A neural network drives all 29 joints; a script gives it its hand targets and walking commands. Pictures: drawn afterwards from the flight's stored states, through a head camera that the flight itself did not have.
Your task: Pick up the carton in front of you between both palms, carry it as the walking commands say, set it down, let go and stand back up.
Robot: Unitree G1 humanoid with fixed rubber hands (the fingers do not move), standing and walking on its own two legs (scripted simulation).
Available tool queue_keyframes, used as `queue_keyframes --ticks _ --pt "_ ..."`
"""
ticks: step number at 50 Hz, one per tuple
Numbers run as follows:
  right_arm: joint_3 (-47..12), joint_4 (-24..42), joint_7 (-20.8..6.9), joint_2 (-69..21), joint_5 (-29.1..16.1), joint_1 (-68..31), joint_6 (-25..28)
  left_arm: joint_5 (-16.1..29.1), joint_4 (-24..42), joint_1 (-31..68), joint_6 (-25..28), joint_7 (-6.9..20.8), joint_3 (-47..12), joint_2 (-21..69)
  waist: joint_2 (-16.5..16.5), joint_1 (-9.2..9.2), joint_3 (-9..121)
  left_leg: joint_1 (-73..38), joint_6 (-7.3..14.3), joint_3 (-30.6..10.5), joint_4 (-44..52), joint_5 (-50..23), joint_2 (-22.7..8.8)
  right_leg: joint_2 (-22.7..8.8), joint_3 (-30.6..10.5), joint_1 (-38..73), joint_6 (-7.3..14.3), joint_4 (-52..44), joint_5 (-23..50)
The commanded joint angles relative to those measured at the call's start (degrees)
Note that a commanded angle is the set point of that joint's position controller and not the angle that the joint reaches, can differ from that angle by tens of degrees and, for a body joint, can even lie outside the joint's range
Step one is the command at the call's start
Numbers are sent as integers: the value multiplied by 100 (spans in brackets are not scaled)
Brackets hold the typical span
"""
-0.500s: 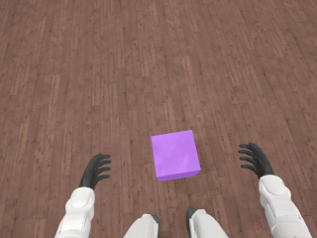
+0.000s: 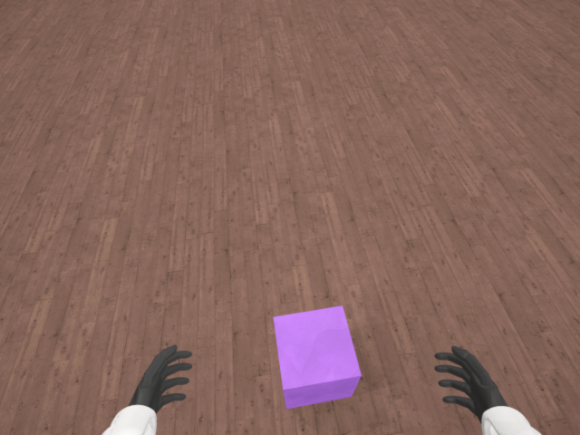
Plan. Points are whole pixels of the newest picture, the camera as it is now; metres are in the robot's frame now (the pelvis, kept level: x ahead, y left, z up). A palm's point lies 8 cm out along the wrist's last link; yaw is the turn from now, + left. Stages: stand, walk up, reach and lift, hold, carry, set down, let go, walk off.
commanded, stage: let go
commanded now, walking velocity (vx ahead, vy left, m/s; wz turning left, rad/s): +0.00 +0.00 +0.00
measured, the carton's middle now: (313, 358) +0.40 -0.02 -0.65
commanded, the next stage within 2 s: stand in 0.18 s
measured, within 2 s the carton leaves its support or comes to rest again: neither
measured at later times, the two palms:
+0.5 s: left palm (111, 429) +0.14 +0.28 -0.09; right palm (533, 423) +0.14 -0.29 -0.08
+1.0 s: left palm out of the picture +0.12 +0.29 -0.10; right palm (539, 434) +0.13 -0.30 -0.09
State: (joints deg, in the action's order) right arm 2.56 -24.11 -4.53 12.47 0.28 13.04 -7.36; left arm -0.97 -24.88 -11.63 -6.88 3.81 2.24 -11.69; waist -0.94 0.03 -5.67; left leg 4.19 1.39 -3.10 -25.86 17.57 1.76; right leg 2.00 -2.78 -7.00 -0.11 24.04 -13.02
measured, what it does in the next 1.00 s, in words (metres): stands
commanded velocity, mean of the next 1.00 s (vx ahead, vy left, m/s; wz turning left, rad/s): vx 0.00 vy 0.00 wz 0.00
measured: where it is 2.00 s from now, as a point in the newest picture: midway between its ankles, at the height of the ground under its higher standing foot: outside the picture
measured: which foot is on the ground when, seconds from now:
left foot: down 0.00-1.00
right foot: down 0.00-1.00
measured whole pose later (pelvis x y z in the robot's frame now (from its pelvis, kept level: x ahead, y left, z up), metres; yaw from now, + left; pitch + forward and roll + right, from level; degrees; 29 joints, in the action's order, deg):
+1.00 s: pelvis +0.01 -0.01 +0.00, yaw +1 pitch -2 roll +0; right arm 0.7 -47.0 1.4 20.6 1.6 10.8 0.0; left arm -1.4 -51.5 -7.8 0.4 -1.2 1.6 -19.7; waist -0.1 -0.1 -0.9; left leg 5.6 0.9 -4.5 -24.7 17.2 2.1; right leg 1.5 -1.4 -8.7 0.5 24.5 -14.0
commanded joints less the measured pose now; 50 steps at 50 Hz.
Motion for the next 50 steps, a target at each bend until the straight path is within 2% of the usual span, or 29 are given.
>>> queue_keyframes --ticks 1,4,5,6,9,10,12,14,20,29,38,50 --pt "199 594 5 554 41 -298 11 -38 531 149 6 -11 185 -491 -158 56 183 1078 -190 87 715 -908 -143 124 250 1060 -69 -45 883" --pt "216 604 19 528 75 -290 -6 -32 555 188 -13 0 186 -492 -54 29 195 933 -188 114 667 -991 -121 115 231 1030 -70 -58 944" --pt "308 274 107 631 -13 80 184 -183 1052 448 -319 -169 167 -613 -184 -58 559 762 -238 116 421 -1086 -15 63 264 1112 4 73 1106" --pt "265 400 150 621 -28 -15 216 -107 890 289 -414 -230 76 -521 -40 -73 481 706 -208 107 391 -1077 -15 83 230 956 -15 107 1125" --pt "160 472 172 602 -67 -176 232 -63 940 287 -509 -301 45 -502 28 8 349 872 -186 127 365 -973 8 55 213 889 2 90 1004" --pt "303 -196 417 1139 227 -412 369 -30 -70 228 -45 -522 305 -1318 501 159 223 1218 -313 -119 118 -824 -215 -369 -17 -209 -73 115 507" --pt "287 -353 496 1173 252 -141 504 -154 -260 219 300 -561 252 -1223 295 -18 398 949 -256 -237 88 -492 -306 -449 -248 -543 11 16 -132" --pt "241 -498 509 1143 229 -168 588 -156 -420 368 462 -539 232 -1148 138 -49 438 1023 -193 -367 159 -215 -347 -433 -289 -562 23 22 -327" --pt "215 -857 529 1301 216 -254 706 -136 -989 375 657 -507 237 -1305 32 -30 848 837 -150 -450 61 -1257 -441 -498 -276 -201 52 233 910" --pt "180 -1247 596 1544 187 -176 749 -117 -1525 382 748 -543 207 -1520 24 -34 850 679 -117 -511 70 -1829 -515 -570 -336 -1 110 195 1426" --pt "105 -1575 623 1629 150 -241 777 -73 -1941 478 780 -543 161 -1587 62 -26 822 575 -104 -541 187 -1981 -555 -614 -364 167 123 79 1640" --pt "13 -2042 617 1718 126 -368 818 -39 -2422 615 794 -518 107 -1681 68 -14 688 507 -74 -601 513 -1679 -606 -677 -425 258 125 -207 1388"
